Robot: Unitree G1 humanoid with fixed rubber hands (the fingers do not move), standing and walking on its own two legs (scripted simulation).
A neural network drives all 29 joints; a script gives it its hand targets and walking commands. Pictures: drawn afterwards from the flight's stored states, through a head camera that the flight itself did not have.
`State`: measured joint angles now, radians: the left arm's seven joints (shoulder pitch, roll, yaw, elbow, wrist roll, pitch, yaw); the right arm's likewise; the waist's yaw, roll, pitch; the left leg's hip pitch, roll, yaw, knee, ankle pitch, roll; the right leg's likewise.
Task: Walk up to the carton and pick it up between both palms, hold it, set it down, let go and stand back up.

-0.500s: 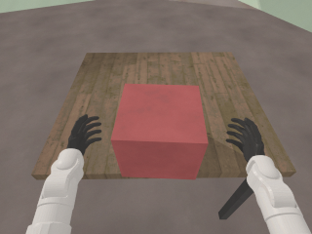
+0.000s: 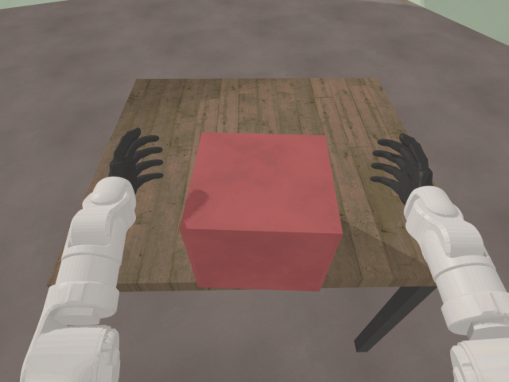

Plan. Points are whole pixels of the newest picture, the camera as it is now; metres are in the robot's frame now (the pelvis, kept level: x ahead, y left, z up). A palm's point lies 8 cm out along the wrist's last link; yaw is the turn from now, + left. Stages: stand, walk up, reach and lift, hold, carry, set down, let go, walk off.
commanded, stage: reach and lift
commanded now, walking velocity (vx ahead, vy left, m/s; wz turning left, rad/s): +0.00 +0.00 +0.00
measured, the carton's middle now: (261, 212) +0.43 +0.01 +0.00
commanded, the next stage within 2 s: none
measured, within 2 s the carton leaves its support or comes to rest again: neither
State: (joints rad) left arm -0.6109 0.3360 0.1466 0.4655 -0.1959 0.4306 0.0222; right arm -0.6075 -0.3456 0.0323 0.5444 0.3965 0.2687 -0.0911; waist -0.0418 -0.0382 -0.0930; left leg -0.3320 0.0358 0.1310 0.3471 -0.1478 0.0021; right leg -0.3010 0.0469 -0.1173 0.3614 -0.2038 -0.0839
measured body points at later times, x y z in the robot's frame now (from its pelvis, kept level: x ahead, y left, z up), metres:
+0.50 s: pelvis +0.00 +0.01 +0.00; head +0.04 +0.02 +0.44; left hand +0.43 +0.23 +0.08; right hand +0.43 -0.20 +0.08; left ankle +0.01 +0.12 -0.74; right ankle -0.02 -0.05 -0.74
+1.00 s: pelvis -0.02 +0.02 -0.03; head +0.05 +0.03 +0.42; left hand +0.43 +0.20 +0.03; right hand +0.42 -0.19 +0.03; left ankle +0.01 +0.12 -0.74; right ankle -0.02 -0.05 -0.74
